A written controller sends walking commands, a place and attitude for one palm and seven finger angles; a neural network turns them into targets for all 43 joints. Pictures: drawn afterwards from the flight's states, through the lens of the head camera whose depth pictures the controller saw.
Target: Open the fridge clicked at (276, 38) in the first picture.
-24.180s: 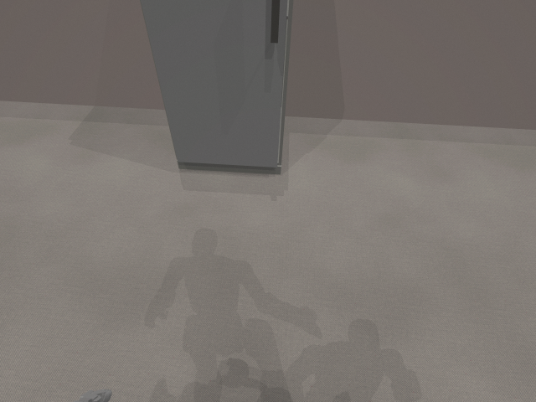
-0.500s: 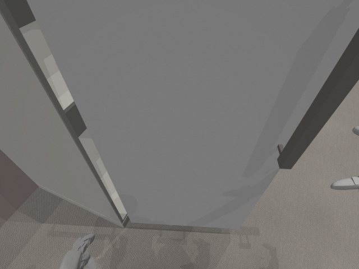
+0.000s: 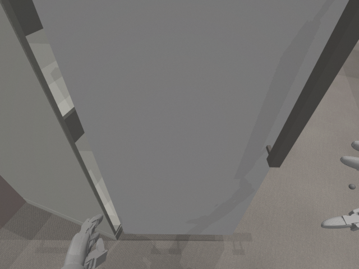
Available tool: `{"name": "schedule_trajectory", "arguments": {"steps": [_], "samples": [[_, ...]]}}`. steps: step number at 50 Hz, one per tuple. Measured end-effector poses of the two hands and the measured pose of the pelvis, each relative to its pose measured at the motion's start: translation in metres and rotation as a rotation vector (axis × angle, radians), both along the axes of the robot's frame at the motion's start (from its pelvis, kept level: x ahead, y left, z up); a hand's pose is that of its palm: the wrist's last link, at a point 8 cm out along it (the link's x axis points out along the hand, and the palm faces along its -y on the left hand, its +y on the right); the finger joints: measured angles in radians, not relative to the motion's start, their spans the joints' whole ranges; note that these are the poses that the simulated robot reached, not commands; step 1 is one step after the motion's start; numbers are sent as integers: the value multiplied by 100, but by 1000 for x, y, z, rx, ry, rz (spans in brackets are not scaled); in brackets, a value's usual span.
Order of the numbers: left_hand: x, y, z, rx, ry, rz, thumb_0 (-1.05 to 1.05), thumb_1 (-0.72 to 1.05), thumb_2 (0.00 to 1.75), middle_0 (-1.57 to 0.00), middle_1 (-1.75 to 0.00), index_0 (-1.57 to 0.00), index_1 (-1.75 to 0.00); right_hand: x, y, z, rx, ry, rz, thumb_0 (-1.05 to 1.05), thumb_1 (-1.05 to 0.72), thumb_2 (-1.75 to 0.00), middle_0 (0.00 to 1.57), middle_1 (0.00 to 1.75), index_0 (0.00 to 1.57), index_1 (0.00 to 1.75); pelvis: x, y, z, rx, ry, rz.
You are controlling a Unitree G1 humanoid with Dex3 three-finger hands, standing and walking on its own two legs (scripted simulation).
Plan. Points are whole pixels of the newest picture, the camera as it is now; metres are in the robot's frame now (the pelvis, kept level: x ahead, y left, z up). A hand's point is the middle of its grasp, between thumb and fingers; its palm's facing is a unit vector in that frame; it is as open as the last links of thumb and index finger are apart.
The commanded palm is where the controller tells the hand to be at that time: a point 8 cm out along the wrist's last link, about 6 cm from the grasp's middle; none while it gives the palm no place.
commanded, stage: slip the hand off the handle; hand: right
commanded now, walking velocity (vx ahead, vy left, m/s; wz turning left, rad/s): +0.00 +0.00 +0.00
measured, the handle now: (305, 90) +0.41 -0.25 +0.23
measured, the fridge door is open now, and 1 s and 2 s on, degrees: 70 70 70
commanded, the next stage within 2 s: draw the hand back to the body in 0.10 s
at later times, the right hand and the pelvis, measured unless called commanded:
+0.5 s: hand (355, 191) +0.22 -0.29 +0.16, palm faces +0.19 +0.98 -0.06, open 14.7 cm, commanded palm +0.17 -0.33 +0.16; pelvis +0.00 +0.01 +0.01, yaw +0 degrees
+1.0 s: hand out of the picture +0.20 -0.29 +0.16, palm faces +0.50 +0.79 -0.35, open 13.0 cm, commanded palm +0.15 -0.32 +0.18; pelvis +0.01 +0.00 +0.02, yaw +0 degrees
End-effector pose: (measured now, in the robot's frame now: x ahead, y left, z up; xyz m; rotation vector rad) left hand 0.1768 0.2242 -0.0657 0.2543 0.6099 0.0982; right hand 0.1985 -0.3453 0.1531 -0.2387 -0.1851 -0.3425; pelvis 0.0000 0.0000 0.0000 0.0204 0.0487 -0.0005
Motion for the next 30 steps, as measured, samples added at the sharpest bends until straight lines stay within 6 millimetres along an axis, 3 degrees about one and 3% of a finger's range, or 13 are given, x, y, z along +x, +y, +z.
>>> {"name": "schedule_trajectory", "arguments": {"steps": [10, 12, 17, 22, 26, 30], "samples": [[4, 7, 2, 18, -30, -29, 2, 90, 90, -21, -30, -21, -30, -40, 5, -1, -7, -2, -19, -1, 56, -20, 26, 115, 26, 115, -4, 8, -1, 1, -19, -18], [2, 8, 1, 26, -25, -31, 2, 90, 90, -21, -30, -21, -30, -40, 4, -1, -5, -8, -22, -1, 56, -20, 26, 115, 26, 115, -6, 10, -2, 2, -20, -22], [-3, 11, 3, 18, -43, 10, 2, 90, 90, -21, -30, -21, -30, -26, -1, -8, 199, 53, 70, -1, 56, -20, 26, 115, 25, 115, -5, 11, 3, 6, -48, -27], [-2, 12, 17, -5, -121, 26, 2, 90, 90, -21, -30, -21, -30, -11, 6, 1, 193, 142, 145, -1, 56, -20, 26, 115, 25, 115, 0, 9, 7, 2, -64, -11], [-1, 11, 25, -21, -161, 24, 2, 90, 90, -21, -30, -21, -30, -13, 10, 15, 178, 99, 149, -1, 55, -20, 26, 115, 25, 115, 3, 7, 9, -2, -63, 0], [1, 10, 26, -25, -161, 19, 2, 90, 90, -21, -30, -21, -30, -22, 10, 12, 199, 106, 121, -1, 55, -20, 26, 115, 25, 115, 5, 5, 9, -4, -61, 2]]}}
